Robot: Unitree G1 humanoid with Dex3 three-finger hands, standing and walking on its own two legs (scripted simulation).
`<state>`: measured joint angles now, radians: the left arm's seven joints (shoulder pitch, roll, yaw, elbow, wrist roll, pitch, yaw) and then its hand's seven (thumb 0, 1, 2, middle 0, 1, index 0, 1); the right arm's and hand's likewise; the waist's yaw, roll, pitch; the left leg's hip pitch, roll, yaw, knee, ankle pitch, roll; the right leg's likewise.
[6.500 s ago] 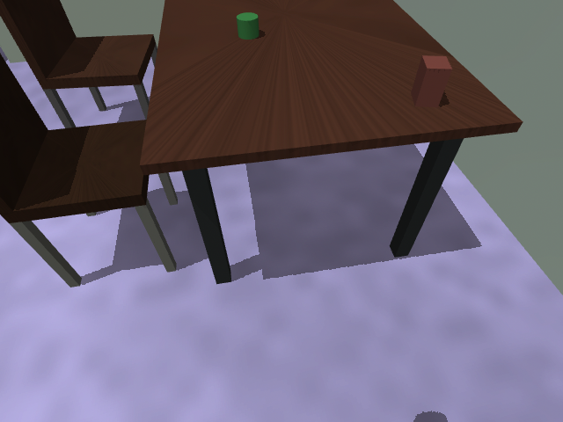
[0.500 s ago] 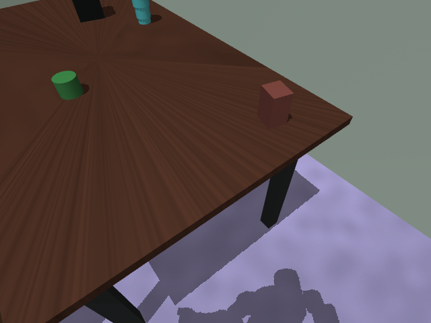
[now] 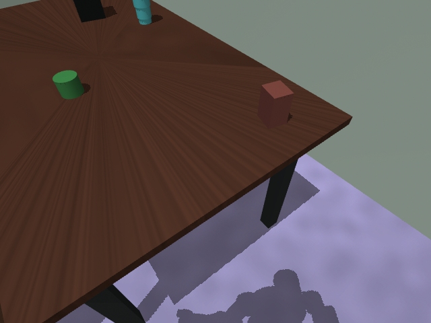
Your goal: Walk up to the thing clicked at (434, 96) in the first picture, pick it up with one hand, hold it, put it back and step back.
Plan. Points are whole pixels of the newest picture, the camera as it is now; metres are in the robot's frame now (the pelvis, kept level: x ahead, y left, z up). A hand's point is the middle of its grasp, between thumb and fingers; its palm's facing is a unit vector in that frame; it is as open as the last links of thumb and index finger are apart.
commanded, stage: stand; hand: right
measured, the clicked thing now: (274, 105) +0.68 -0.16 +0.00
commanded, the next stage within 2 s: walk up in 0.06 s
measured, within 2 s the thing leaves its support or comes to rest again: neither
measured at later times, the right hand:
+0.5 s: hand out of the picture +0.11 -0.47 -0.16, palm faces -0.20 +0.77 -0.60, open 7.4 cm
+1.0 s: hand out of the picture +0.29 -0.58 -0.14, palm faces -0.40 +0.66 -0.64, open 7.4 cm
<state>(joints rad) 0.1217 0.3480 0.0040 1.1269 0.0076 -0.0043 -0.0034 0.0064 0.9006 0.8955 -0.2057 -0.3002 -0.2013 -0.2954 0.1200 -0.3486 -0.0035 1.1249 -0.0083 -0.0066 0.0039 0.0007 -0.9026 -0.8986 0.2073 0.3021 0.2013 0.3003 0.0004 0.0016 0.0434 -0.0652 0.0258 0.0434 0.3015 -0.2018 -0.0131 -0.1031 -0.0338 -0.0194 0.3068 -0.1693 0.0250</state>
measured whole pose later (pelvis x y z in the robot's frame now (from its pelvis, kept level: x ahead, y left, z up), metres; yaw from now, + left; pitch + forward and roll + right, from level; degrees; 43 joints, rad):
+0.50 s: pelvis +0.03 -0.14 -0.04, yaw +13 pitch -1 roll +0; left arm 0.13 0.39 0.11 0.72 0.07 0.08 -0.10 0.01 0.90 0.90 -0.20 -0.30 -0.20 -0.29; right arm 0.36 -0.48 -0.10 0.92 -0.02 -0.02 -0.12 0.00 -0.90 -0.90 0.21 0.30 0.20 0.30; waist -0.02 -0.04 0.14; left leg -0.49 0.06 -0.09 1.10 -0.53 0.01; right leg -0.38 -0.04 0.01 0.75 -0.35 0.02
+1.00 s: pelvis +0.13 -0.30 -0.06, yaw +26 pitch -1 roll -1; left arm 0.24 0.53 0.16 0.74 0.05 0.13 -0.08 0.01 0.90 0.90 -0.20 -0.30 -0.20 -0.30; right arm 0.42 -0.46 -0.06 0.79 -0.05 -0.08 -0.09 0.00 -0.89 -0.90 0.22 0.30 0.21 0.30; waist 0.00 -0.12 0.11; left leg -0.48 0.10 -0.15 0.85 -0.37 -0.01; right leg -0.52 -0.10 0.07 1.08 -0.50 0.01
